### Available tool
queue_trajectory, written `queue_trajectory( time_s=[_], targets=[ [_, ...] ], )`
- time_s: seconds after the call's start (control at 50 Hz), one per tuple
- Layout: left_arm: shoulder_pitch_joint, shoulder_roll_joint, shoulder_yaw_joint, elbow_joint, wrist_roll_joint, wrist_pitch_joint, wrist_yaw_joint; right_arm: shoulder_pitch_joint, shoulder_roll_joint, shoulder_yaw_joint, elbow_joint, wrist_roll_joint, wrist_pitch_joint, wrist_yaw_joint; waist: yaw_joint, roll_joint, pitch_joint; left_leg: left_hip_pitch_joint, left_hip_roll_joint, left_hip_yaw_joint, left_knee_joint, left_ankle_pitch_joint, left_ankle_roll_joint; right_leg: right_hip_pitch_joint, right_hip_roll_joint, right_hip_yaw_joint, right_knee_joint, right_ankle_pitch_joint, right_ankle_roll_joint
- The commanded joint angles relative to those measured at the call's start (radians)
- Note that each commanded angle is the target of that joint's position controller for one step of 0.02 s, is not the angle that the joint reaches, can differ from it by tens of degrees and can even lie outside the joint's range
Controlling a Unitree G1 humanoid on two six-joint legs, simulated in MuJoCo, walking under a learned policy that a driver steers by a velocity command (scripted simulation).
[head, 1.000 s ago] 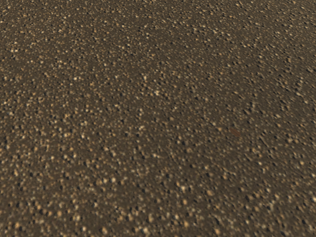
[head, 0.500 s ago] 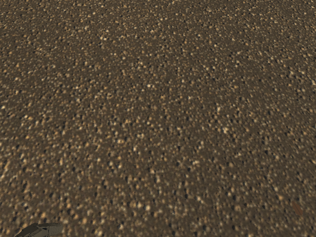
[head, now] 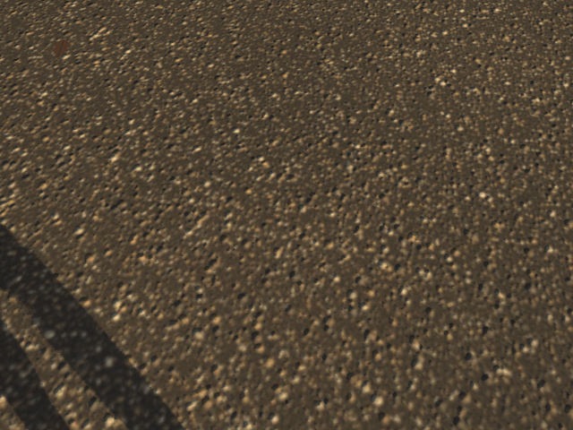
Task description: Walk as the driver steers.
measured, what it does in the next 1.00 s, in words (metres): walks ahead, turning right: left foot, then right foot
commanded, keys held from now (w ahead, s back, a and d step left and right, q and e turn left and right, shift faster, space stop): q+shift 0.02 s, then shift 0.04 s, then w+shift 0.02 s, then w+e+shift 0.88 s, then w+shift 0.04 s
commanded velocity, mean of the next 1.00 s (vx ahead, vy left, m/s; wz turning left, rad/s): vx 0.71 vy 0.00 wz -0.43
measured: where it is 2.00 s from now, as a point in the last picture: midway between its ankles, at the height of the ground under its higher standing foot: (427, 133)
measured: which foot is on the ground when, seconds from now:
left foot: up 0.00-0.06, down 0.08-0.66, up 0.68-1.00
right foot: down 0.00-0.08, up 0.10-0.62, down 0.64-1.00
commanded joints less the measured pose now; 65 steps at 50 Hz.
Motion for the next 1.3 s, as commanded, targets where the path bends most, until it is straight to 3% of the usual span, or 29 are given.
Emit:
queue_trajectory(
  time_s=[0.02, 0.08, 0.1, 0.12, 0.14, 0.16, 0.2, 0.28, 0.52, 0.58, 0.62, 0.64, 0.66, 0.68, 0.7, 0.72, 0.76, 0.82, 0.88, 0.92, 1.02, 1.08, 1.1, 1.12, 1.14, 1.16, 1.18, 1.24, 1.3],
  targets=[
    [-0.021, 0.206, 0.068, -0.053, -0.024, -0.022, -0.016, -0.023, -0.098, -0.036, -0.086, 0.001, 0.002, 0.011, 0.004, -0.178, -0.17, 0.054, -0.024, 0.058, -0.143, -0.008, 0.047, 0.172, -0.276, 0.128, -0.064, 0.325, -0.172],
    [0.044, 0.149, 0.057, -0.006, -0.049, -0.024, -0.027, 0.133, -0.14, -0.068, -0.019, -0.001, 0.006, 0.0, -0.067, -0.05, -0.216, 0.413, -0.092, 0.027, -0.444, 0.161, 0.156, -0.023, -0.199, 0.039, 0.169, 0.09, -0.05],
    [0.014, 0.067, 0.023, -0.045, -0.008, -0.027, -0.039, 0.269, -0.244, -0.095, 0.013, 0.014, -0.009, -0.015, -0.091, 0.25, -0.23, 0.664, 0.144, -0.316, -0.467, 0.217, 0.269, -0.385, -0.073, -0.039, 0.524, -0.415, 0.025],
    [-0.029, 0.075, 0.023, -0.091, -0.007, -0.044, -0.039, 0.262, -0.281, -0.089, -0.01, -0.004, -0.049, -0.01, -0.115, 0.288, -0.271, 0.646, 0.314, -0.653, -0.586, -0.222, 0.454, -0.654, 0.019, 0.142, 0.72, -0.468, 0.045],
    [-0.126, 0.146, 0.04, -0.097, -0.045, -0.058, -0.044, 0.255, -0.196, -0.063, 0.004, -0.012, -0.082, -0.002, -0.164, 0.163, -0.209, 0.596, 0.288, -0.603, -0.689, -0.482, 0.418, -0.697, -0.025, 0.221, 0.762, -0.358, 0.01],
    [-0.128, 0.161, 0.047, -0.099, -0.062, -0.066, -0.048, 0.208, -0.18, -0.05, 0.026, -0.014, -0.105, -0.003, -0.126, 0.195, -0.133, 0.544, 0.27, -0.545, -0.713, -0.482, 0.372, -0.722, -0.043, 0.224, 0.744, -0.257, -0.017],
    [-0.038, 0.162, 0.049, -0.041, -0.038, -0.07, -0.05, 0.104, -0.126, -0.02, 0.025, -0.018, -0.127, -0.011, -0.059, 0.182, -0.088, 0.486, 0.198, -0.375, -0.717, -0.332, 0.3, -0.674, -0.072, 0.244, 0.702, -0.068, -0.01],
    [0.008, 0.124, 0.042, -0.002, -0.062, -0.066, -0.05, 0.153, -0.115, -0.017, 0.052, -0.05, -0.172, -0.02, -0.064, 0.107, -0.036, 0.481, 0.167, -0.152, -0.767, -0.133, 0.231, -0.708, -0.011, 0.327, 0.71, 0.155, 0.022],
    [-0.073, 0.047, -0.009, -0.057, -0.057, -0.08, -0.104, 0.197, -0.11, -0.011, 0.163, -0.039, -0.178, -0.014, -0.085, 0.028, 0.125, 0.586, 0.168, 0.217, -0.806, 0.29, 0.176, -0.704, -0.027, 0.171, 0.409, 0.3, -0.052],
    [-0.059, 0.069, -0.008, -0.093, -0.066, -0.08, -0.112, 0.172, -0.171, -0.023, 0.169, -0.039, -0.143, -0.028, -0.038, 0.089, 0.059, 0.645, 0.172, 0.277, -0.633, 1.08, 0.16, -0.518, 0.06, 0.036, 0.352, 0.143, -0.123],
    [0.163, 0.153, 0.027, -0.073, -0.078, -0.064, -0.101, 0.134, -0.226, -0.034, 0.162, -0.034, -0.122, -0.037, 0.104, 0.168, -0.087, 0.629, 0.185, 0.28, -0.309, 1.525, 0.166, -0.229, 0.145, -0.003, 0.396, 0.0, -0.175],
    [0.385, 0.25, 0.072, -0.025, -0.075, -0.054, -0.089, 0.107, -0.236, -0.036, 0.146, -0.024, -0.13, -0.035, 0.214, 0.134, -0.214, 0.469, 0.159, 0.255, -0.033, 1.447, 0.162, 0.129, 0.181, 0.052, 0.344, -0.003, -0.217],
    [0.512, 0.297, 0.093, 0.02, -0.079, -0.032, -0.064, 0.102, -0.146, -0.01, 0.143, -0.028, -0.159, -0.028, 0.242, -0.027, -0.236, 0.163, 0.049, 0.222, 0.329, 0.731, 0.115, 0.425, 0.128, 0.229, 0.298, -0.054, -0.249],
    [0.427, 0.356, 0.099, -0.007, -0.066, -0.043, -0.052, 0.183, 0.03, 0.045, 0.063, -0.015, -0.209, -0.01, 0.07, -0.373, -0.297, -0.29, -0.19, 0.066, 0.757, -0.177, 0.059, 0.648, -0.131, 0.885, 0.04, -0.474, -0.485],
    [0.428, 0.244, 0.064, -0.044, -0.044, -0.068, -0.056, 0.045, -0.068, 0.042, 0.023, 0.006, -0.263, -0.002, 0.147, -0.191, -0.389, -0.357, -0.165, -0.177, 0.758, -0.103, 0.117, 0.641, -0.181, 1.135, -0.148, -0.634, -0.457],
    [0.43, 0.199, 0.053, -0.039, -0.024, -0.087, -0.058, -0.065, -0.106, 0.031, -0.025, 0.033, -0.284, 0.002, 0.14, -0.112, -0.254, -0.399, -0.127, -0.177, 0.689, -0.048, 0.148, 0.529, -0.179, 1.083, -0.198, -0.565, -0.392],
    [0.31, 0.158, 0.038, -0.056, -0.024, -0.107, -0.062, -0.03, -0.074, 0.037, -0.01, -0.009, -0.283, -0.006, 0.012, 0.071, -0.126, -0.277, -0.047, -0.181, 0.486, 0.023, 0.148, 0.214, -0.112, 0.898, -0.179, -0.368, -0.357],
    [0.196, 0.136, 0.025, -0.094, -0.029, -0.103, -0.039, 0.035, -0.092, 0.024, 0.018, -0.035, -0.235, -0.003, -0.065, 0.0, -0.024, -0.182, -0.009, -0.16, 0.316, 0.054, 0.086, -0.033, -0.009, 0.715, -0.226, -0.23, -0.353],
    [0.193, 0.137, 0.02, -0.081, -0.045, -0.1, -0.008, -0.129, -0.052, 0.042, -0.041, -0.057, -0.223, -0.004, -0.021, -0.019, 0.059, -0.073, -0.045, -0.067, 0.01, 0.249, 0.019, -0.248, 0.08, 0.554, -0.237, -0.051, -0.312],
    [0.226, 0.163, 0.029, -0.06, -0.05, -0.089, 0.003, -0.223, -0.008, 0.053, -0.07, -0.044, -0.226, 0.002, 0.035, -0.063, 0.034, 0.07, -0.099, -0.024, -0.207, 0.41, -0.001, -0.306, 0.116, 0.508, -0.216, -0.038, -0.256],
    [0.299, 0.149, 0.036, -0.007, -0.06, -0.081, 0.014, -0.216, -0.103, 0.008, -0.07, 0.009, -0.236, 0.003, 0.046, -0.15, -0.043, 0.108, -0.086, -0.102, -0.383, 0.454, 0.011, 0.033, 0.013, 0.62, -0.085, 0.02, -0.195],
    [0.213, 0.124, 0.013, -0.031, 0.012, -0.067, -0.013, 0.274, -0.189, -0.042, 0.029, 0.011, -0.226, -0.009, -0.225, -0.168, -0.335, 0.609, -0.048, -0.083, -0.241, 0.197, 0.109, -0.006, 0.028, 0.523, 0.484, 0.497, -0.118],
    [0.435, -0.044, -0.026, -0.041, -0.019, -0.085, -0.019, 0.382, -0.29, -0.058, 0.08, -0.032, -0.219, 0.0, -0.101, 0.322, -0.5, 0.944, 0.179, -0.624, -0.368, -0.175, 0.307, -0.327, 0.176, 0.451, 0.948, -0.022, -0.054],
    [0.448, -0.009, -0.044, -0.029, -0.073, -0.098, -0.022, 0.424, -0.241, -0.051, 0.121, -0.028, -0.224, 0.023, -0.114, 0.503, -0.485, 0.968, 0.262, -1.055, -0.628, -0.525, 0.365, -0.533, 0.185, 0.429, 1.089, -0.276, -0.051],
    [0.282, 0.078, -0.033, -0.049, -0.081, -0.104, -0.024, 0.343, -0.136, -0.03, 0.107, -0.016, -0.218, 0.018, -0.138, 0.3, -0.292, 0.841, 0.228, -0.963, -0.652, -0.523, 0.338, -0.608, 0.112, 0.404, 1.096, -0.213, -0.081],
    [0.111, 0.101, -0.035, -0.087, -0.049, -0.117, -0.028, 0.292, -0.108, -0.02, 0.107, -0.024, -0.205, 0.019, -0.147, 0.087, -0.176, 0.679, 0.161, -0.79, -0.637, -0.307, 0.313, -0.577, 0.079, 0.36, 1.028, -0.163, -0.094],
    [0.019, 0.091, -0.038, -0.118, -0.021, -0.134, -0.03, 0.269, -0.11, -0.018, 0.11, -0.029, -0.202, 0.026, -0.126, 0.006, -0.114, 0.561, 0.115, -0.696, -0.625, -0.149, 0.32, -0.556, 0.062, 0.353, 0.949, -0.155, -0.098],
    [0.014, 0.054, -0.045, -0.127, -0.011, -0.15, -0.045, 0.236, -0.039, 0.006, 0.127, -0.017, -0.2, 0.025, -0.038, 0.067, -0.071, 0.421, 0.023, -0.547, -0.661, 0.019, 0.338, -0.456, 0.019, 0.359, 0.701, -0.131, -0.08],
    [-0.06, 0.034, -0.064, -0.162, 0.005, -0.165, -0.053, 0.224, -0.087, -0.007, 0.136, 0.014, -0.194, 0.004, -0.02, 0.044, -0.005, 0.266, 0.043, -0.507, -0.701, 0.052, 0.356, -0.383, 0.018, 0.335, 0.421, -0.069, -0.03]
  ],
)
Velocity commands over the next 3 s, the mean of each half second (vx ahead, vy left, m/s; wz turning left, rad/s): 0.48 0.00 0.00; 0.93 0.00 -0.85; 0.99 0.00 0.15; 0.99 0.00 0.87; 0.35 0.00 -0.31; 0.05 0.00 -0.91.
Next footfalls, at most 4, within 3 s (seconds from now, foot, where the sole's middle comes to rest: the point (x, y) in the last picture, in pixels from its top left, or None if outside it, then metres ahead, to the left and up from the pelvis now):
0.08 left None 0.04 0.14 -0.78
0.64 right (341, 415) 0.45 -0.09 -0.78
1.08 left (322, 243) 0.91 -0.05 -0.78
1.48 right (460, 206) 1.04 -0.46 -0.78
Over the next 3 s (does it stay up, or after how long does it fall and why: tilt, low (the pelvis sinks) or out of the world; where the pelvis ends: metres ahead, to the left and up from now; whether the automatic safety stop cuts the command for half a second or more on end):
stays up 1.83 -0.29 0.00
